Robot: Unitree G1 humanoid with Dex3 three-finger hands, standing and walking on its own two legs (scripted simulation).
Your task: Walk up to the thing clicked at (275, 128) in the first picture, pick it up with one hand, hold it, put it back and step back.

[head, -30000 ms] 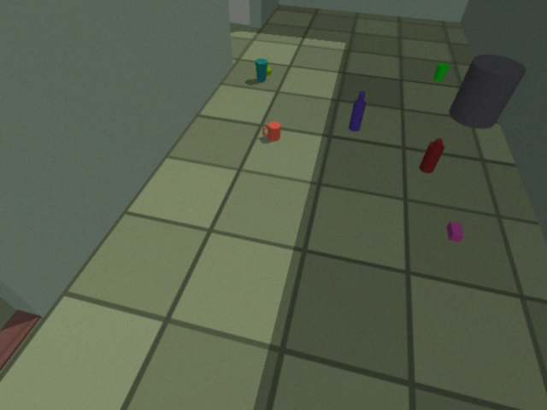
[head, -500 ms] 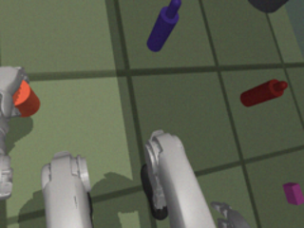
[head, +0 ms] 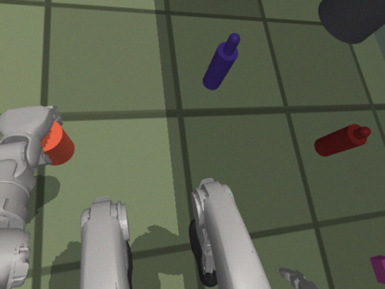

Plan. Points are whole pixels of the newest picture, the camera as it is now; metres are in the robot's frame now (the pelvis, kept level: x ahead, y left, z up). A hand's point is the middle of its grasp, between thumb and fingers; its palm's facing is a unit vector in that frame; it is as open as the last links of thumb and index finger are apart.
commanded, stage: lift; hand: left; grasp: from above
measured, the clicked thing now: (42, 144) +0.46 +0.26 -0.19
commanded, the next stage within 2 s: hold in 1.20 s
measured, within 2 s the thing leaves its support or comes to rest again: neither
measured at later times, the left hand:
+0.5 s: hand out of the picture +0.39 +0.25 +0.05, palm faces -0.45 -0.11 -0.88, open 10.5 cm
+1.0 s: hand out of the picture +0.35 +0.24 +0.19, palm faces -0.48 -0.10 -0.87, open 10.5 cm
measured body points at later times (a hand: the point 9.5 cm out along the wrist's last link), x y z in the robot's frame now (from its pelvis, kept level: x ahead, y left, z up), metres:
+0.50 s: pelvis +0.02 +0.00 +0.15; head +0.16 +0.02 +0.58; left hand +0.40 +0.25 +0.10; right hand +0.14 -0.27 +0.03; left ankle +0.08 +0.12 -0.38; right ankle +0.10 -0.14 -0.38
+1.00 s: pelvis +0.05 +0.00 +0.29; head +0.12 +0.02 +0.73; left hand +0.37 +0.24 +0.24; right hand +0.15 -0.26 +0.17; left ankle +0.08 +0.12 -0.38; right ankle +0.10 -0.14 -0.38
